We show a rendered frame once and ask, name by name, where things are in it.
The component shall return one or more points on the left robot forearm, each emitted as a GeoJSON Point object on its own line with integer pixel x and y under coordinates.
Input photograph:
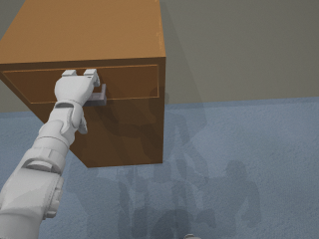
{"type": "Point", "coordinates": [51, 146]}

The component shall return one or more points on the drawer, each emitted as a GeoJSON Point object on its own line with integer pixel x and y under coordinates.
{"type": "Point", "coordinates": [122, 82]}

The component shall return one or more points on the handle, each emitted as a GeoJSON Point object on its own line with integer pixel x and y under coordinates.
{"type": "Point", "coordinates": [97, 99]}

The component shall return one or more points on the left robot upper arm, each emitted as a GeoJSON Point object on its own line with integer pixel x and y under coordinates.
{"type": "Point", "coordinates": [33, 195]}

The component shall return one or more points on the cabinet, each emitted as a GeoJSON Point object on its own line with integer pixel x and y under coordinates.
{"type": "Point", "coordinates": [64, 34]}

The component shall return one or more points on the left robot hand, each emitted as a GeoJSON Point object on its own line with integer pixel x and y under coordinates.
{"type": "Point", "coordinates": [77, 89]}

